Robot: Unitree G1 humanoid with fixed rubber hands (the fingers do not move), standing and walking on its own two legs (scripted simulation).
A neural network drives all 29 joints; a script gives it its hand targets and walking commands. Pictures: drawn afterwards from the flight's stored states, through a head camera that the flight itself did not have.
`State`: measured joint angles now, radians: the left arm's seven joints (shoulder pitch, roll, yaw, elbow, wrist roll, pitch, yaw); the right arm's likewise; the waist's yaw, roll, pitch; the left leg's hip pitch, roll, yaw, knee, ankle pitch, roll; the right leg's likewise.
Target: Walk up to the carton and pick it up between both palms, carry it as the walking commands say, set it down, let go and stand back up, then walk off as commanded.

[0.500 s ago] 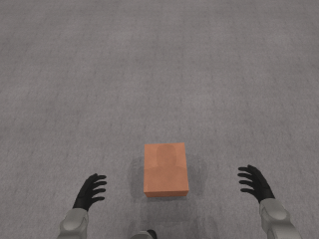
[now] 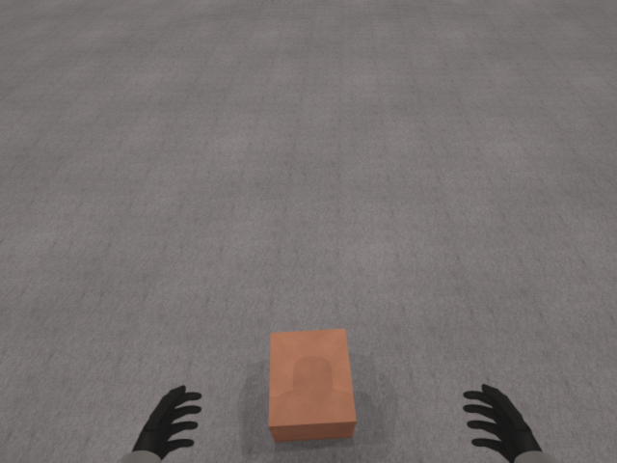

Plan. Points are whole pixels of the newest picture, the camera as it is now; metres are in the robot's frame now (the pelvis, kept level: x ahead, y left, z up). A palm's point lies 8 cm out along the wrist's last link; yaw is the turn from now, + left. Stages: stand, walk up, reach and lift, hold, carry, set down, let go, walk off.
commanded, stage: let go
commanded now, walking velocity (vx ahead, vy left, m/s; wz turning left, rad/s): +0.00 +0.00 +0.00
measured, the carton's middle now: (310, 384) +0.45 +0.05 -0.69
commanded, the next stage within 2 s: stand in 0.10 s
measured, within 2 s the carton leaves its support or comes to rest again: neither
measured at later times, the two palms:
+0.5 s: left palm out of the picture +0.14 +0.30 -0.10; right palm out of the picture +0.14 -0.28 -0.08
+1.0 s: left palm out of the picture +0.12 +0.32 -0.10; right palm out of the picture +0.11 -0.28 -0.09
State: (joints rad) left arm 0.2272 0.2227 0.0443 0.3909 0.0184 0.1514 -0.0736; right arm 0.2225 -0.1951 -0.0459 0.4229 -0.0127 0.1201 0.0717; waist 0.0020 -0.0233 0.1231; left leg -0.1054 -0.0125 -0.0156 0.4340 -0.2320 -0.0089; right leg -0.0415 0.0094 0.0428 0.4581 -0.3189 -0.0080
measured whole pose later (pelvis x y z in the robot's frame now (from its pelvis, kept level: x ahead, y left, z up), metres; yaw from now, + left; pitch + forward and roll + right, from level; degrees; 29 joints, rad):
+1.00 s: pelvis +0.01 +0.02 +0.00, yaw +0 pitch -2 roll +0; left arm 0.19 0.37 0.01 0.87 0.03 0.00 0.02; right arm 0.14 -0.36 -0.02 0.93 -0.03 0.00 -0.02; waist 0.00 -0.03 0.01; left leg -0.16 -0.02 0.00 0.43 -0.24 0.02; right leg -0.07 0.00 0.05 0.39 -0.29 0.02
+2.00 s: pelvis -0.01 +0.02 +0.01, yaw +0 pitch -2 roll +0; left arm 0.14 0.39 0.00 1.01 0.02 -0.01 0.01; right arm 0.10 -0.39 0.00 1.05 -0.02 -0.01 -0.01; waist -0.01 -0.01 0.03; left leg -0.14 -0.02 -0.02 0.36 -0.17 0.01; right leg -0.05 0.00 0.04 0.32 -0.23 0.02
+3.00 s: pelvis +0.31 +0.16 -0.01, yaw +32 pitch +2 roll +0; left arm 0.02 0.25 0.01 0.75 0.03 -0.06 -0.01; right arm 0.46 -0.27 -0.06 0.94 -0.01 -0.04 0.00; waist -0.09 0.00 0.04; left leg -0.07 -0.07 -0.18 0.57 -0.46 0.04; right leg -0.41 -0.04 -0.07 0.53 -0.14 0.03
